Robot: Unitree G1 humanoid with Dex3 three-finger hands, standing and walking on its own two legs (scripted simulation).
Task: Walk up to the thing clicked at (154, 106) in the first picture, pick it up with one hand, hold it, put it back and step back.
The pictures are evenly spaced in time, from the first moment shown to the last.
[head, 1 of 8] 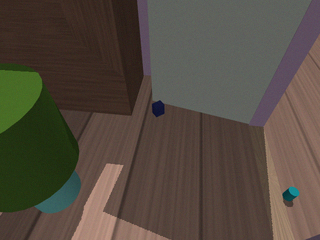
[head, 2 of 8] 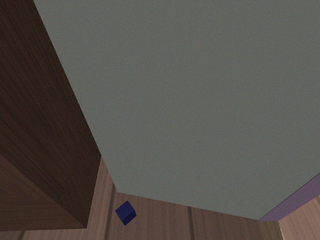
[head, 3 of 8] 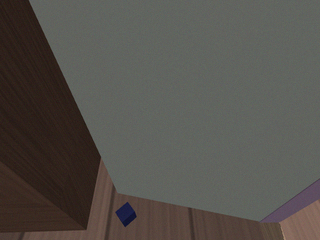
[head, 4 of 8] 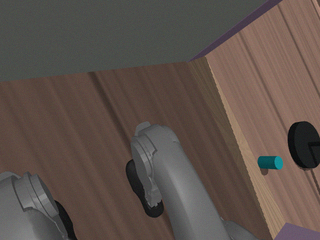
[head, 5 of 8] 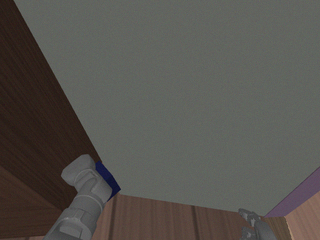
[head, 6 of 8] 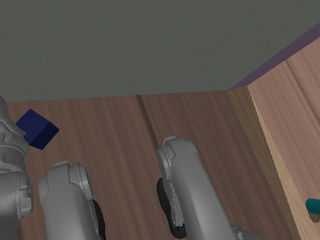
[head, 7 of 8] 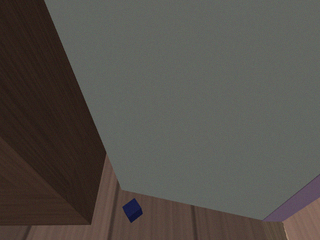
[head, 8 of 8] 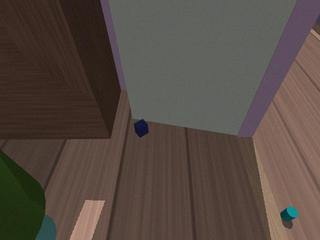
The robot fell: no
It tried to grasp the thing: yes
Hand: left
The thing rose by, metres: 0.61
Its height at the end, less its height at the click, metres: +0.00
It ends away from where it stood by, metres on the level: 0.02
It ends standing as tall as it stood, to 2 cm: yes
